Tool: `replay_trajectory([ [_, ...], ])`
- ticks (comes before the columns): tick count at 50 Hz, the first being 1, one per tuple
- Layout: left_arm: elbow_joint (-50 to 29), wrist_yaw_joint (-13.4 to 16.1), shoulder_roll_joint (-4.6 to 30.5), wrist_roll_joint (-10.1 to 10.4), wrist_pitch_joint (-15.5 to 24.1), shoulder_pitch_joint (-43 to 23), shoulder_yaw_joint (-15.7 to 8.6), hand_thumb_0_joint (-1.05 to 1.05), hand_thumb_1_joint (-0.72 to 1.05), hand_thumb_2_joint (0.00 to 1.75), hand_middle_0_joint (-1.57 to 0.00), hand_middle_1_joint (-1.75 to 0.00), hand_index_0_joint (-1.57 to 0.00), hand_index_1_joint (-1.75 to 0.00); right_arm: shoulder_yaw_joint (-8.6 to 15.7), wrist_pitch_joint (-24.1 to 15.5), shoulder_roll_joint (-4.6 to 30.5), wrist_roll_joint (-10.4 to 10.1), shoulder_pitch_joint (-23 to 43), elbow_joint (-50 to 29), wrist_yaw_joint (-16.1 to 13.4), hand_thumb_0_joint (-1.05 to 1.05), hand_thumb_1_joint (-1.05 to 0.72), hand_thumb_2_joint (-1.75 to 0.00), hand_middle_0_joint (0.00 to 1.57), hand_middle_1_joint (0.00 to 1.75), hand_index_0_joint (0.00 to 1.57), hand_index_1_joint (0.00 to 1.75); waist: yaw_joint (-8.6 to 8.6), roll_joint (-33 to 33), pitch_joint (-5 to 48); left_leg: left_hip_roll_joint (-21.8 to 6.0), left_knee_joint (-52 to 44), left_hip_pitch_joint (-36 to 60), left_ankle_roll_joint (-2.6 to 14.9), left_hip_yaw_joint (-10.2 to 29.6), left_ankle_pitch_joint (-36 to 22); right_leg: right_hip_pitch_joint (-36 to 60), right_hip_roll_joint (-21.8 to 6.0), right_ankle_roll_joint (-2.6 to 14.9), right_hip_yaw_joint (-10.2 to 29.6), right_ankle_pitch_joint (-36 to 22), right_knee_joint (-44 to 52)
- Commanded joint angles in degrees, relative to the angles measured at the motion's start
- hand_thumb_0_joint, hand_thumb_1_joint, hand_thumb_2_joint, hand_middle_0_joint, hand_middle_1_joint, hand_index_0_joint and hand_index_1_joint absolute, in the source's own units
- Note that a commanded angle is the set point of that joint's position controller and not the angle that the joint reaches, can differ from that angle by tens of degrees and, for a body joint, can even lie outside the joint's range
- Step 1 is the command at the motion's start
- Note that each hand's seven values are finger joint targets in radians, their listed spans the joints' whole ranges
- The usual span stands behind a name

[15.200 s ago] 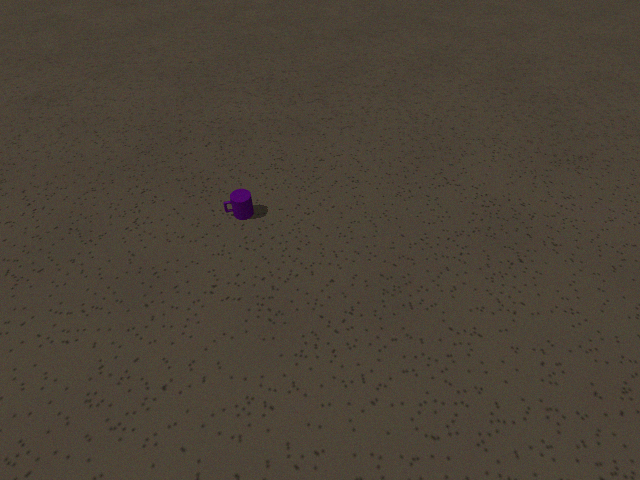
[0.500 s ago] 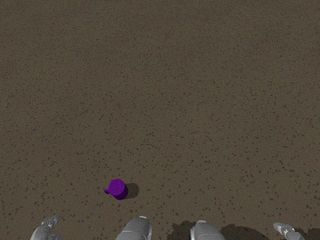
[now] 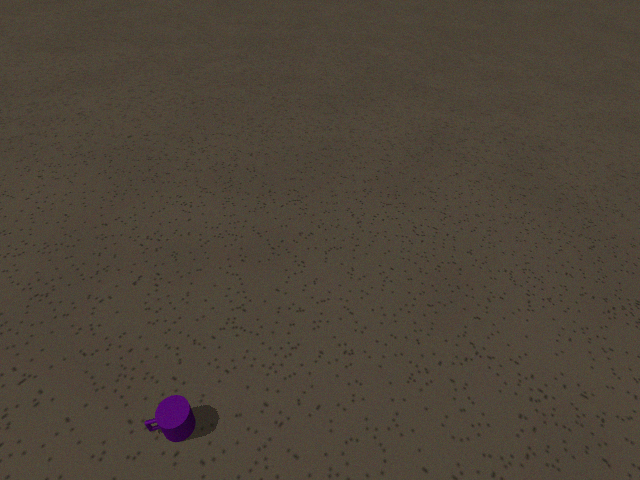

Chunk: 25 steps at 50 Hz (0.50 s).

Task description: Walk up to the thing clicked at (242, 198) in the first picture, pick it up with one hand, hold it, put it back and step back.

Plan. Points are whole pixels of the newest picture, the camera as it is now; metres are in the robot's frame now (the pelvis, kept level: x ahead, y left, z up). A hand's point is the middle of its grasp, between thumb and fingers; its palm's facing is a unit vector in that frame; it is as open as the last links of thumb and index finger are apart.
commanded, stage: walk up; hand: left
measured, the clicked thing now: (170, 420) +0.46 +0.38 -0.71
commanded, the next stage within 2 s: none
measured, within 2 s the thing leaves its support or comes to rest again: neither
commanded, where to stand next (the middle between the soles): +0.13 +0.04 m, yaw +3 degrees
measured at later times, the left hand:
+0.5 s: hand out of the picture +0.04 +0.26 -0.10, palm faces +0.12 -0.86 -0.50, open 7.4 cm
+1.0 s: hand out of the picture +0.13 +0.32 -0.15, palm faces +0.09 -0.93 -0.36, open 7.4 cm
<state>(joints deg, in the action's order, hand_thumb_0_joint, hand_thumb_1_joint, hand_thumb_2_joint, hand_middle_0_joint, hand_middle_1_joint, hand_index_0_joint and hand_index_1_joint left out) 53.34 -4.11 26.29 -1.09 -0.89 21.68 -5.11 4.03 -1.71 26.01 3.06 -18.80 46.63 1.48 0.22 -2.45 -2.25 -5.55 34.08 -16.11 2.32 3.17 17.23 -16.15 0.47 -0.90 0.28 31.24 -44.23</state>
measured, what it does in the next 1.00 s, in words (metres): walks ahead: right foot, then left foot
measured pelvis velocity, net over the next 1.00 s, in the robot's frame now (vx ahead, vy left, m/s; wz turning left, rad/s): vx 0.12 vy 0.05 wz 0.10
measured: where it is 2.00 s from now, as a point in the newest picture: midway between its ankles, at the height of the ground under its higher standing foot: outside the picture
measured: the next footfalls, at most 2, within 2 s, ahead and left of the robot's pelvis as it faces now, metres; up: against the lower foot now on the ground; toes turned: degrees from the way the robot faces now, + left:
right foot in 0.04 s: +0.05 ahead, -0.13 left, +0.00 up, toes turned -2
left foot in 0.64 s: +0.15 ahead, +0.15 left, +0.00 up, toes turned +6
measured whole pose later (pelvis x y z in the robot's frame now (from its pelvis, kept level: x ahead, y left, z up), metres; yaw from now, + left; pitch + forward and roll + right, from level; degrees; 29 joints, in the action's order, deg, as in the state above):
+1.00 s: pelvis +0.12 +0.05 +0.00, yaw +5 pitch -5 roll +0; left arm 49.9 0.6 23.4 1.2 1.5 17.8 -1.8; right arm 1.3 -2.5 21.2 0.5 -12.5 43.8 0.4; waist -1.1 -2.4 -9.1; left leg 0.4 31.7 -12.9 3.3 -4.9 14.2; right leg -26.7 -1.5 0.0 4.3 15.5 -51.7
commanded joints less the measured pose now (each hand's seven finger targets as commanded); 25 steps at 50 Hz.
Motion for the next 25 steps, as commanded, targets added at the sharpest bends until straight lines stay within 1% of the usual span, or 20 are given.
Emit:
replay_trajectory([
  [1, -0.2, 2.7, 10.7, -0.2, 3.4, 14.4, -4.7, 0.0, 0.9, 0.9, -0.2, -0.3, -0.2, -0.3, 3.6, 1.3, 10.6, -0.3, 7.5, -5.8, -0.5, 0.0, -0.9, -0.9, 0.2, 0.3, 0.2, 0.3, -8.16, 8.1, -1.9, 1.2, 1.4, -20.0, 4.32, 4.5, 25.1, 21.9, 1.0, 1.86, -3.6, -9.8, 20.5],
  [2, 0.0, 3.4, 15.3, -0.9, 3.7, 19.1, -6.0, 0.0, 0.9, 0.9, -0.2, -0.3, -0.2, -0.3, 2.4, 1.8, 6.1, -1.3, 7.0, -7.0, -0.7, 0.0, -0.9, -0.9, 0.2, 0.3, 0.2, 0.3, -10.28, -7.9, -1.7, 9.3, 21.3, -28.7, 1.88, 1.2, 23.7, 24.0, -7.0, 1.62, 12.1, 1.1, 27.2],
  [3, -3.7, 4.1, 16.9, -1.9, 4.3, 12.8, -5.7, 0.0, 0.9, 0.9, -0.2, -0.3, -0.2, -0.3, 1.9, 2.0, 4.8, -2.1, 7.1, -8.2, -1.1, 0.0, -0.9, -0.9, 0.2, 0.3, 0.2, 0.3, -7.83, -6.3, -5.9, 11.5, 32.5, -35.0, -1.01, 7.9, 14.5, 14.8, -20.2, 3.08, 33.4, 19.0, 34.5],
  [4, -6.6, 4.3, 18.9, -1.7, 4.3, 3.7, -5.8, 0.0, 0.9, 0.9, -0.2, -0.3, -0.2, -0.3, 3.4, 2.1, 9.7, -2.7, 6.4, -7.9, -1.1, 0.0, -0.9, -0.9, 0.2, 0.3, 0.2, 0.3, -4.36, -1.3, -9.7, 8.4, 31.2, -34.0, -0.86, 11.7, 8.8, 5.6, -25.9, 5.44, 39.6, 30.8, 40.5],
  [5, -7.7, 4.2, 19.3, -1.3, 4.9, -0.4, -5.6, 0.0, 0.9, 0.9, -0.2, -0.3, -0.2, -0.3, 4.3, 2.0, 13.2, -3.2, 4.5, -6.2, -0.3, 0.0, -0.9, -0.9, 0.2, 0.3, 0.2, 0.3, -2.18, -0.5, -11.1, 5.7, 30.6, -30.2, -0.4, 11.9, 6.2, 1.0, -25.3, 6.39, 39.7, 35.3, 43.4],
  [6, -7.6, 4.4, 18.0, -0.9, 5.9, -2.1, -4.8, 0.0, 0.9, 0.9, -0.2, -0.3, -0.2, -0.3, 5.0, 1.9, 14.2, -3.3, 3.2, -4.6, 0.4, 0.0, -0.9, -0.9, 0.2, 0.3, 0.2, 0.3, -0.48, -0.1, -12.9, 4.9, 30.9, -27.6, -1.01, 12.0, 3.0, -1.0, -22.6, 5.14, 34.4, 30.3, 43.5],
  [8, -7.3, 5.0, 14.9, -0.7, 7.0, -4.8, -4.0, 0.0, 0.9, 0.9, -0.2, -0.3, -0.2, -0.3, 4.9, 2.0, 12.2, -3.3, -3.7, -1.1, 1.3, 0.0, -0.9, -0.9, 0.2, 0.3, 0.2, 0.3, 2.57, -2.4, -10.3, 6.4, 30.4, -21.0, -2.44, 10.7, -3.9, -0.6, -14.8, 1.58, 19.3, 14.9, 39.5],
  [9, -7.1, 5.4, 14.1, -0.5, 7.3, -4.9, -4.0, 0.0, 0.9, 0.9, -0.2, -0.3, -0.2, -0.3, 4.4, 2.0, 11.1, -3.0, -5.3, -0.4, 1.7, 0.0, -0.9, -0.9, 0.2, 0.3, 0.2, 0.3, 2.6, -4.1, -9.9, 6.6, 30.3, -20.2, -2.94, 10.5, -6.2, -0.1, -13.6, 1.72, 15.0, 8.7, 37.6],
  [11, -6.4, 6.0, 12.0, -0.5, 7.7, -3.9, -3.6, 0.0, 0.9, 0.9, -0.2, -0.3, -0.2, -0.3, 4.0, 2.2, 10.2, -2.5, -4.8, -0.4, 2.5, 0.0, -0.9, -0.9, 0.2, 0.3, 0.2, 0.3, 2.15, -5.2, -10.7, 6.4, 29.1, -19.2, -3.76, 9.5, -9.1, -0.2, -12.8, 3.46, 9.6, 0.9, 36.2],
  [12, -6.2, 6.2, 11.4, -0.4, 7.8, -3.0, -3.4, 0.0, 0.9, 0.9, -0.2, -0.3, -0.2, -0.3, 3.8, 2.3, 9.9, -2.3, -4.0, -0.6, 2.8, 0.0, -0.9, -0.9, 0.2, 0.3, 0.2, 0.3, 1.63, -5.1, -10.2, 7.1, 28.4, -19.6, -3.67, 9.0, -9.9, 1.6, -11.8, 3.39, 7.2, -2.5, 35.6],
  [13, -6.3, 6.4, 11.6, -0.5, 7.8, -2.5, -3.6, 0.0, 0.9, 0.9, -0.2, -0.3, -0.2, -0.3, 3.8, 2.5, 9.7, -2.2, -4.5, -1.0, 3.1, 0.0, -0.9, -0.9, 0.2, 0.3, 0.2, 0.3, 1.43, -5.1, -8.6, 7.5, 28.3, -19.8, -3.72, 8.7, -10.1, 4.1, -11.4, 3.32, 5.7, -3.7, 34.6],
  [14, -6.4, 6.5, 11.4, -0.8, 7.8, -1.4, -3.6, 0.0, 0.9, 0.9, -0.2, -0.3, -0.2, -0.3, 3.8, 2.6, 9.8, -2.2, -3.7, -1.6, 3.3, 0.0, -0.9, -0.9, 0.2, 0.3, 0.2, 0.3, 0.64, -5.4, -7.3, 7.8, 28.0, -19.7, -3.77, 7.7, -9.5, 5.0, -11.6, 3.65, 5.8, -1.7, 34.8],
  [15, -6.5, 6.4, 11.7, -0.9, 7.8, -0.6, -3.8, 0.0, 0.9, 0.9, -0.2, -0.3, -0.2, -0.3, 4.0, 2.7, 10.2, -2.4, -3.3, -2.0, 3.5, 0.0, -0.9, -0.9, 0.2, 0.3, 0.2, 0.3, 0.18, -5.6, -6.4, 7.8, 26.7, -20.0, -3.53, 7.3, -8.7, 6.4, -11.8, 3.26, 6.6, 1.4, 35.0],
  [17, -7.3, 6.1, 12.9, -0.8, 7.7, -0.3, -4.3, 0.0, 0.9, 0.9, -0.2, -0.3, -0.2, -0.3, 4.2, 2.6, 10.7, -2.1, -0.9, -2.9, 3.5, 0.0, -0.9, -0.9, 0.2, 0.3, 0.2, 0.3, -1.17, -7.1, -8.5, 6.0, 23.0, -22.5, -3.41, 7.3, -7.0, 7.0, -14.7, 5.28, 9.5, 5.4, 35.4],
  [18, -7.4, 5.9, 12.9, -0.6, 7.6, 0.4, -4.3, 0.0, 0.9, 0.9, -0.2, -0.3, -0.2, -0.3, 4.1, 2.4, 10.9, -2.1, -0.4, -2.9, 3.4, 0.0, -0.9, -0.9, 0.2, 0.3, 0.2, 0.3, -1.95, -7.0, -9.3, 5.4, 20.7, -23.8, -3.26, 7.3, -6.3, 9.3, -15.4, 5.75, 10.2, 4.0, 34.8],
  [20, -7.1, 5.7, 12.5, -0.1, 7.4, 3.0, -4.2, 0.0, 0.9, 0.9, -0.2, -0.3, -0.2, -0.3, 3.6, 2.0, 10.0, -1.8, 0.7, -2.8, 3.0, 0.0, -0.9, -0.9, 0.2, 0.3, 0.2, 0.3, -3.4, -6.4, -10.0, 5.1, 16.8, -25.6, -2.65, 6.9, -5.6, 14.3, -15.8, 5.95, 8.4, -3.7, 32.8],
  [21, -6.9, 5.6, 12.6, 0.1, 7.3, 4.0, -4.2, 0.0, 0.9, 0.9, -0.2, -0.3, -0.2, -0.3, 3.3, 1.9, 9.3, -1.7, 1.2, -2.8, 3.0, 0.0, -0.9, -0.9, 0.2, 0.3, 0.2, 0.3, -3.75, -6.5, -10.0, 4.9, 14.9, -25.9, -2.43, 6.6, -5.3, 16.5, -16.0, 5.98, 7.2, -9.8, 31.5],
  [22, -7.1, 5.5, 12.6, 0.2, 7.3, 4.7, -4.3, 0.0, 0.9, 0.9, -0.2, -0.3, -0.2, -0.3, 3.0, 1.8, 8.6, -1.5, 2.1, -3.2, 2.9, 0.0, -0.9, -0.9, 0.2, 0.3, 0.2, 0.3, -4.18, -7.1, -10.0, 4.3, 13.2, -24.7, -2.22, 5.9, -4.4, 16.9, -16.7, 7.34, 6.6, -16.4, 30.4],
  [24, -7.6, 5.4, 12.8, 0.3, 7.2, 5.8, -4.2, 0.0, 0.9, 0.9, -0.2, -0.3, -0.2, -0.3, 2.6, 1.4, 7.6, -1.2, 4.0, -4.1, 3.0, 0.0, -0.9, -0.9, 0.2, 0.3, 0.2, 0.3, -4.85, -6.8, -8.6, 3.4, 9.3, -22.1, -1.51, 3.5, -2.2, 18.7, -17.1, 8.67, 4.4, -31.0, 26.5],
  [25, -7.7, 5.4, 12.8, 0.4, 7.1, 5.5, -4.0, 0.0, 0.9, 0.9, -0.2, -0.3, -0.2, -0.3, 2.4, 1.3, 6.9, -1.0, 4.5, -4.5, 3.1, 0.0, -0.9, -0.9, 0.2, 0.3, 0.2, 0.3, -4.59, -7.3, -7.9, 3.2, 7.9, -21.2, -0.98, 1.5, -1.1, 19.7, -17.2, 9.02, 3.0, -38.1, 24.7],
])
